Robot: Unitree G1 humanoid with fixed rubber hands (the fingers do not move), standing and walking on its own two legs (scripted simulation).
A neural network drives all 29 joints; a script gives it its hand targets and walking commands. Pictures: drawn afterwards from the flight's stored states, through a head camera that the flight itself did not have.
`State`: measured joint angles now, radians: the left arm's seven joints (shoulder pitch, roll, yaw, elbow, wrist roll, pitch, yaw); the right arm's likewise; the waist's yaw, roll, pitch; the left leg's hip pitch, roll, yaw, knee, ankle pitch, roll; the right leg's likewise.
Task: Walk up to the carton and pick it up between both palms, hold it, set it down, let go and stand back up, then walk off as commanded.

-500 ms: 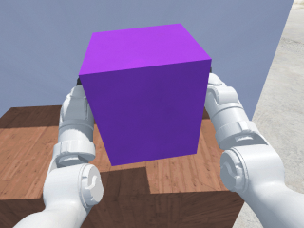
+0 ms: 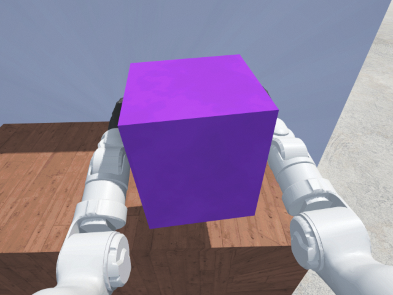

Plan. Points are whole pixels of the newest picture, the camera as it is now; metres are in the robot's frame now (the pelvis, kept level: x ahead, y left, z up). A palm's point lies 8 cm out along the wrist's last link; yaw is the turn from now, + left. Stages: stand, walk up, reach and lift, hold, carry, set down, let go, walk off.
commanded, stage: set down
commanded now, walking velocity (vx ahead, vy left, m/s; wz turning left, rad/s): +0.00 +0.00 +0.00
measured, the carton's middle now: (194, 141) +0.36 +0.02 +0.18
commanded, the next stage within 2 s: none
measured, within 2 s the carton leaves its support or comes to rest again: neither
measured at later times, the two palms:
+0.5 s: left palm (121, 132) +0.41 +0.18 +0.17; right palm (259, 118) +0.43 -0.12 +0.19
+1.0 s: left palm (126, 137) +0.42 +0.17 +0.15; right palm (259, 124) +0.44 -0.13 +0.16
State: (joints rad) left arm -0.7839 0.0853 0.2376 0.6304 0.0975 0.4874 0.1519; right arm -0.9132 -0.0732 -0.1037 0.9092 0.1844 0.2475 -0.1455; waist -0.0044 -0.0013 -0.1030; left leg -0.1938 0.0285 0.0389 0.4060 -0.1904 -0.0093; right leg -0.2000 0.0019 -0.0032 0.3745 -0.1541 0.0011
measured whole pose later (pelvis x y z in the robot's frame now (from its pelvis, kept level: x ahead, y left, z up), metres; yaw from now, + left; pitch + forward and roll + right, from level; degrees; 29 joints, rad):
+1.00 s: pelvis +0.02 +0.00 +0.00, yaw +0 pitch +1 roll +0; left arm -0.78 0.04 0.33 0.72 0.18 0.34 0.13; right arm -0.91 -0.06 -0.15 1.00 0.11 0.12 -0.10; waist 0.00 0.00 -0.08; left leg -0.19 0.03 0.04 0.40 -0.22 -0.01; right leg -0.20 0.00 0.00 0.37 -0.19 0.00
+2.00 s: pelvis +0.04 +0.00 +0.00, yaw +0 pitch +4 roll +0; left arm -0.74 -0.01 0.42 0.80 0.25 0.17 0.09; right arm -0.82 -0.01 -0.27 1.00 -0.08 0.00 -0.05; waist 0.00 0.00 -0.07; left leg -0.22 0.03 0.04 0.37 -0.22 -0.01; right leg -0.24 0.00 0.00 0.37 -0.20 0.00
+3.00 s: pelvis +0.05 -0.01 +0.00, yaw +0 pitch +9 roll +0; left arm -0.69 -0.01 0.43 0.87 0.24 -0.06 0.09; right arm -0.76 0.02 -0.33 1.00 -0.18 -0.18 -0.03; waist 0.00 0.00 -0.06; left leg -0.31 0.03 0.04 0.37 -0.22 -0.01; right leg -0.33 0.00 -0.01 0.37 -0.20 0.00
